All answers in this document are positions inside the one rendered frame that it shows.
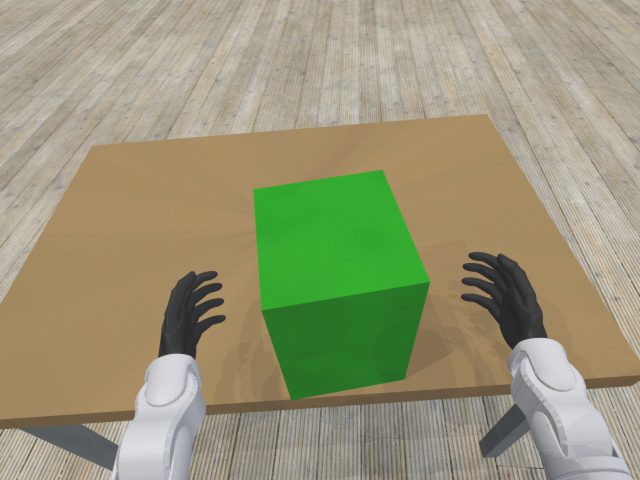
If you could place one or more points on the left robot hand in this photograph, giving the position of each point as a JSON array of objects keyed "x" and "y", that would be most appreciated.
[{"x": 180, "y": 331}]

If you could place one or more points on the right robot hand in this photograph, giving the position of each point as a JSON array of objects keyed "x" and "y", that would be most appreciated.
[{"x": 513, "y": 305}]

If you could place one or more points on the left robot forearm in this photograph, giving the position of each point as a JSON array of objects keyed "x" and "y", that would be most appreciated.
[{"x": 169, "y": 408}]

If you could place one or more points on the carton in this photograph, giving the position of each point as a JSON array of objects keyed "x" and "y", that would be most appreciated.
[{"x": 342, "y": 285}]

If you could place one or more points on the table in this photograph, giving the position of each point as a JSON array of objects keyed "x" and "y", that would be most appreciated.
[{"x": 82, "y": 320}]

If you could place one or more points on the right robot forearm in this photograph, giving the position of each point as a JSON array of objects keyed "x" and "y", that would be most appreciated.
[{"x": 571, "y": 436}]

